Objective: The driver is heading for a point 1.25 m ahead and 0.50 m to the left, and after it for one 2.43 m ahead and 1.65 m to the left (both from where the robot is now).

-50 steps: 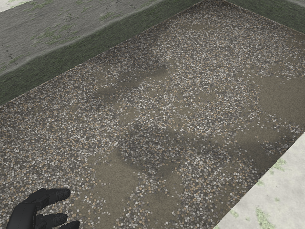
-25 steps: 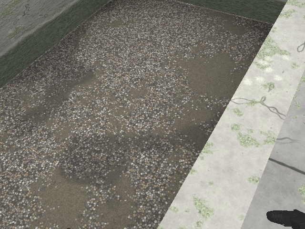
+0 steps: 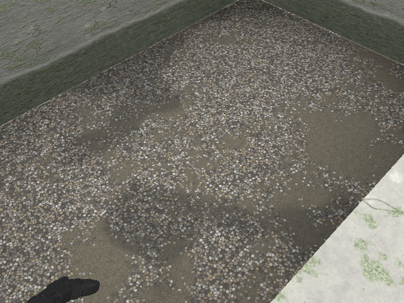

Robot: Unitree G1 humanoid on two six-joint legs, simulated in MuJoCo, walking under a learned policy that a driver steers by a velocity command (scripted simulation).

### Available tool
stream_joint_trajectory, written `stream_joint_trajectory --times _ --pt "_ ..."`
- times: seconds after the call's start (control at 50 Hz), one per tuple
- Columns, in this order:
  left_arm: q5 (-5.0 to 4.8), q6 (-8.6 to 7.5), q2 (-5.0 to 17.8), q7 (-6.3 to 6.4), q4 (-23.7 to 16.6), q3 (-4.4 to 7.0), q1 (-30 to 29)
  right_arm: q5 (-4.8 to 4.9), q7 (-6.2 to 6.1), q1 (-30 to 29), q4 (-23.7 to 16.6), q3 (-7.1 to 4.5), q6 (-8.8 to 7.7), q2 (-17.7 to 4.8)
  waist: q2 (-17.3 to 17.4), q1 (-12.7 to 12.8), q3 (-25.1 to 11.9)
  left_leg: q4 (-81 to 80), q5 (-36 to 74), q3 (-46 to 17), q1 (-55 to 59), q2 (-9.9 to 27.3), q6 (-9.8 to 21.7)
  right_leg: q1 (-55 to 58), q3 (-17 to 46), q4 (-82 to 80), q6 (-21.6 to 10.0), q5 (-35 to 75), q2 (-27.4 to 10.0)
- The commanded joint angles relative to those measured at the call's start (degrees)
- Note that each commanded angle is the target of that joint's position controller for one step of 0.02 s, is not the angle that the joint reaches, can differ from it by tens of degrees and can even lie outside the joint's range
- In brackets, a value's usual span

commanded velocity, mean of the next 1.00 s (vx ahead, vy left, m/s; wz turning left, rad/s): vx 1.00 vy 0.00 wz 0.87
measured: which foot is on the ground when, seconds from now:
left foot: down 0.00-0.24, up 0.26-0.48, down 0.50-1.00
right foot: up 0.00-0.18, down 0.20-0.52, up 0.54-0.74, down 0.76-1.00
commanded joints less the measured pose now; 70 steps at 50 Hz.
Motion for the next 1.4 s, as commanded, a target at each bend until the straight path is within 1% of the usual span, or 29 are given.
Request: stream_joint_trajectory --times 0.02,0.06,0.08,0.12,0.18,0.2,0.22,0.24,0.26,0.28,0.3,0.36,0.42,0.48,0.5,0.52,0.54,0.56,0.58,0.62,0.66,0.76,0.78,0.82,0.9,1.0,1.2,1.32,1.4 --pt "1.86 0.29 3.6 1.07 -7.8 0.33 -1.8 0.68 -1.34 -11.2 -7.8 -1.22 -1.08 -5.5 1.2 5.7 1.1 -14.2 29.7 -20.5 -5.5 11.7 10.5 -5.2 -2.1 -14.0 2.2 6.4 -1.9" --pt "3.75 -0.02 -0.5 1.02 -9.6 -1.55 -6.2 2.06 -2.06 -10.8 -5.5 -1.76 0.16 -6.9 2.5 3.3 -3.7 -8.5 35.9 -13.6 -8.8 6.9 6.0 8.6 -6.5 -35.1 1.1 16.8 -1.9" --pt "3.46 0.26 -1.0 1.05 -10.5 -1.66 -7.7 1.49 -2.29 -7.1 -3.4 -2.33 1.36 -8.1 4.1 1.1 -6.2 -6.8 36.6 -13.5 -6.7 5.6 5.6 13.3 -6.8 -41.2 1.2 20.7 -0.6" --pt "0.63 0.28 -0.6 1.05 -11.9 -1.50 -8.6 0.57 -1.98 -5.8 -3.1 -2.83 2.99 -8.6 7.7 -0.4 -8.8 -5.8 32.0 -17.6 -1.9 7.3 5.5 17.3 -6.5 -47.9 2.1 24.0 0.6" --pt "-0.93 -0.22 2.2 0.56 -14.2 0.29 -9.1 -0.04 -1.22 -8.0 -4.7 -2.66 3.60 -9.1 7.7 -0.2 -9.6 -6.4 15.8 -23.3 -0.1 7.6 2.3 27.2 -4.9 -53.5 2.4 28.4 -2.7" --pt "0.44 -1.22 3.0 0.12 -14.2 0.67 -7.0 -1.37 -0.51 -12.5 -7.1 -1.71 4.15 -6.9 5.3 1.6 -8.1 -3.3 17.1 -22.4 -2.3 5.9 1.5 32.1 -3.0 -52.2 1.4 42.3 -6.1" --pt "2.39 -1.57 4.6 -1.01 -13.4 1.48 -5.7 -0.84 0.22 -7.8 -7.7 -1.13 3.46 -4.8 -2.4 -0.5 -13.1 2.5 7.5 -19.5 -8.9 4.0 -1.7 41.3 0.6 -50.8 -3.4 44.0 -13.2" --pt "2.60 -1.70 6.5 -1.65 -12.9 2.58 -5.4 0.80 0.89 -6.6 -8.9 -0.60 2.56 -3.3 -13.1 0.1 -18.5 10.8 -0.7 -15.0 -11.1 3.0 -4.3 43.3 11.0 -55.2 -8.9 33.9 -18.9" --pt "1.52 -1.45 6.4 -1.31 -12.2 2.75 -4.1 1.75 1.30 -9.0 -8.9 -1.24 1.90 -4.2 -16.9 1.4 -17.1 19.0 -11.5 -11.9 -14.9 2.8 -5.9 42.0 17.1 -60.5 -11.8 25.6 -22.5" --pt "0.14 -1.28 6.3 -0.66 -11.4 2.88 -3.4 2.33 1.33 -11.0 -8.8 -2.38 1.88 -6.0 -13.9 1.5 -14.2 29.0 -13.1 -9.7 -16.2 3.6 -7.3 37.0 17.8 -63.3 -12.1 20.6 -23.6" --pt "-0.73 -1.21 5.5 -0.33 -10.8 2.71 -4.0 2.35 1.23 -11.0 -8.4 -3.11 2.49 -7.0 -10.6 0.3 -12.4 34.5 -11.6 -8.4 -16.4 5.0 -7.9 32.9 14.2 -63.5 -11.6 19.0 -23.5" --pt "-0.13 -0.90 3.2 -1.06 -8.7 2.11 -7.4 0.38 0.16 -10.6 -8.6 -2.64 5.47 -6.4 -7.6 -1.7 -6.0 28.2 -10.7 -5.4 -13.7 9.3 -8.3 22.6 -1.5 -60.8 -8.8 23.1 -19.4" --pt "-1.50 0.07 8.0 -0.03 -5.3 4.01 -6.6 -0.25 0.37 -8.9 -7.6 -1.64 5.24 -5.4 -8.5 -2.1 -9.8 16.8 -5.0 0.3 -5.6 9.6 -5.2 20.5 -6.0 -63.7 -7.9 10.3 -19.7" --pt "-1.92 0.64 8.0 0.57 -4.7 4.43 -11.6 -0.56 0.97 -5.1 -5.6 -2.19 5.60 -6.1 -8.9 -4.6 -9.6 6.7 1.9 4.7 5.1 7.7 -2.2 16.5 -12.0 -62.2 -5.8 4.6 -19.3" --pt "-1.73 1.16 5.3 0.58 -5.5 3.92 -14.0 -1.72 1.25 -3.1 -5.2 -2.12 5.99 -5.9 -4.3 -5.5 -8.5 0.3 4.4 2.8 8.5 7.4 -0.3 15.2 -15.0 -55.2 -3.9 6.6 -16.6" --pt "-1.19 1.67 3.7 0.84 -6.7 3.84 -14.5 -2.18 1.52 -1.4 -5.3 -2.38 6.10 -7.8 6.2 -4.8 -5.7 -3.3 17.0 -7.3 10.9 9.9 3.1 7.9 -17.5 -39.4 -1.7 3.4 -11.1" --pt "-1.14 1.43 3.8 0.06 -10.2 3.02 -15.4 -1.64 1.92 -5.5 -7.8 -4.04 6.23 -15.6 20.7 -4.2 -4.5 -10.9 9.0 -30.8 10.5 17.3 12.0 -5.9 -13.4 -28.8 0.8 -9.5 -5.2" --pt "-1.76 0.29 7.0 -0.42 -11.6 4.00 -20.4 -2.25 1.63 -9.0 -10.5 -4.90 5.43 -17.7 17.4 -6.1 -4.2 -17.3 1.2 -40.5 5.9 21.8 15.6 -10.5 -4.9 -20.2 1.1 -9.3 -2.9" --pt "-1.86 -0.46 8.2 -0.89 -11.2 4.68 -19.3 -2.43 0.78 -13.8 -11.8 -4.15 4.77 -15.7 14.0 -3.2 -3.9 -16.8 2.3 -36.4 2.4 21.2 13.6 -9.8 -2.9 -15.0 1.7 -6.1 -2.0" --pt "1.91 -0.74 6.0 -1.05 -10.8 3.21 -13.6 -2.31 -0.12 -21.4 -15.0 -1.18 4.45 -11.0 9.3 0.8 -5.0 -10.5 15.1 -25.6 -3.0 16.1 7.0 -3.3 -2.9 -13.8 3.2 -3.8 -2.0" --pt "4.05 -1.24 2.4 -1.82 -12.0 0.67 -12.3 -2.68 0.02 -24.7 -15.9 -0.20 5.25 -9.1 9.7 2.3 -8.0 -8.9 21.0 -19.1 -4.2 11.0 2.3 7.6 -4.1 -29.9 2.5 -1.5 -3.3" --pt "3.97 -1.93 3.7 -2.85 -11.3 -1.24 -8.0 -2.34 -0.33 -26.6 -15.4 0.76 6.91 -6.8 5.3 2.5 -13.2 -7.8 27.3 -23.3 0.9 9.2 2.2 29.0 -4.4 -52.8 2.4 19.5 -4.1" --pt "4.70 -1.50 5.5 -2.53 -11.4 -1.10 -7.2 -2.59 -0.41 -23.3 -14.9 1.27 6.59 -5.4 -1.6 0.6 -15.2 -4.0 22.5 -21.2 -1.7 6.9 -0.5 36.2 -3.4 -53.6 0.7 38.2 -8.4" --pt "5.54 -0.23 5.7 -2.76 -13.1 -1.50 -13.2 -2.12 1.46 -17.8 -14.1 2.26 4.86 -4.7 -15.3 -2.7 -13.2 -3.6 2.0 -14.4 -9.0 4.7 -5.9 36.2 3.4 -57.2 -5.3 23.4 -13.0" --pt "2.86 -0.63 4.8 -2.42 -15.4 -2.95 -16.0 -3.60 3.20 -26.3 -15.8 3.57 3.59 -3.9 -3.7 -1.3 -4.7 -8.9 -0.5 -11.8 -3.1 5.8 -5.5 24.6 0.8 -66.0 -1.9 0.0 -11.0" --pt "2.91 -0.60 3.5 -3.33 -15.2 -3.82 -14.7 -3.93 4.15 -30.6 -16.2 4.38 1.62 -4.8 3.5 0.1 -6.6 -14.2 -3.2 -13.6 -4.6 7.7 -5.9 27.0 -2.1 -64.2 -2.2 0.5 -10.4" --pt "1.23 1.02 4.0 -3.65 -14.0 -4.20 -15.1 -5.43 5.17 -31.8 -17.9 6.08 -0.71 -4.5 3.7 -1.8 -8.8 -14.6 2.8 -8.8 2.6 12.1 -7.1 23.0 2.7 -62.7 -2.2 7.9 -7.0" --pt "0.76 1.65 5.6 -4.00 -13.4 -3.10 -13.7 -5.17 3.85 -30.2 -17.1 5.10 -1.32 -4.8 3.0 -0.8 -10.8 -13.0 12.4 -4.9 10.2 13.4 -6.6 18.6 5.1 -61.2 -2.9 11.2 -5.2" --pt "1.90 2.22 5.4 -3.40 -13.0 -2.55 -11.2 -6.20 2.63 -29.6 -16.4 3.95 -0.89 -5.6 2.3 0.9 -11.5 -10.3 30.6 -1.1 16.9 14.5 -5.0 14.8 3.4 -57.3 -3.1 23.6 -4.6"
